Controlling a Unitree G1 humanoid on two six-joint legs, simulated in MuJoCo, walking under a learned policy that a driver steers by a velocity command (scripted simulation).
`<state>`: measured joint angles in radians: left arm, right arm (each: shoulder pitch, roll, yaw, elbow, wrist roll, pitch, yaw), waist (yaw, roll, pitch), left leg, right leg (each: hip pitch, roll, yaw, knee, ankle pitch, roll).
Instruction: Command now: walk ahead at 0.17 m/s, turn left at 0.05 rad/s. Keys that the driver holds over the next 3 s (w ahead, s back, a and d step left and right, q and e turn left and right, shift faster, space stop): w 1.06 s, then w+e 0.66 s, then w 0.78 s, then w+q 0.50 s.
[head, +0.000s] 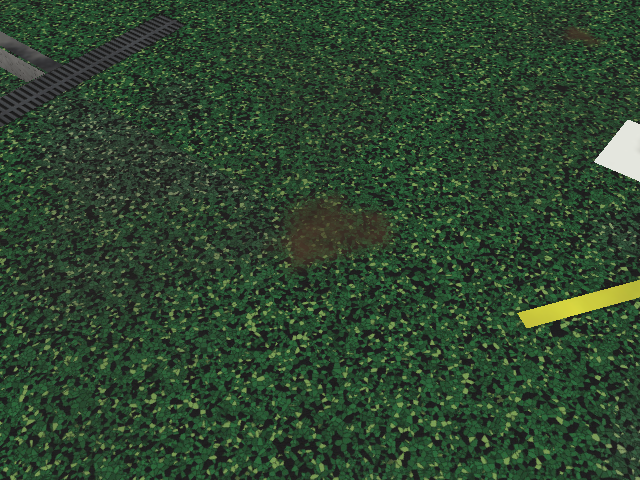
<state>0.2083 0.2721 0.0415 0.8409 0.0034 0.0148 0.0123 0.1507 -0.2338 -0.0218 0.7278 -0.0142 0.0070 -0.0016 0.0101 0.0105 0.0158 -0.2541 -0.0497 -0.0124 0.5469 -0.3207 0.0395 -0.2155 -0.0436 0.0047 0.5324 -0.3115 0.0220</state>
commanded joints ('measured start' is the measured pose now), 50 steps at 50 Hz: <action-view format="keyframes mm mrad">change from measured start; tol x32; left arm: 1 10 156 35 -45 -2 -31 7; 25 -320 76 4 -226 -32 -111 -72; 30 202 253 78 -102 -16 -93 -33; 50 185 172 38 8 -20 -99 -18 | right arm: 1 -40 -122 -45 -71 16 -17 -11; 31 448 -31 -16 63 23 -80 -12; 50 -185 -90 -24 -79 28 -105 25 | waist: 1 3 -185 59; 9 -136 238 41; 26 -54 98 84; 31 60 -329 -425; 50 88 -39 71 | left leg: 1 -92 1 10 46 -234 13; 7 177 49 -7 -101 -35 70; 10 383 428 -700 -378 -202 296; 25 270 293 -98 -405 390 131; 29 214 230 -10 39 852 53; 31 -328 -19 -76 687 -250 -25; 32 -439 34 -150 783 -237 -13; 50 -418 146 -3 16 442 -46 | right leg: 1 -87 -128 213 -257 -442 -134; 6 -176 -191 268 -283 -366 -165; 12 -702 -40 87 613 -98 -84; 29 136 67 -65 6 262 -147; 31 648 -347 724 -171 -129 -353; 38 26 -163 259 -396 154 -264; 50 192 -153 81 -397 334 -227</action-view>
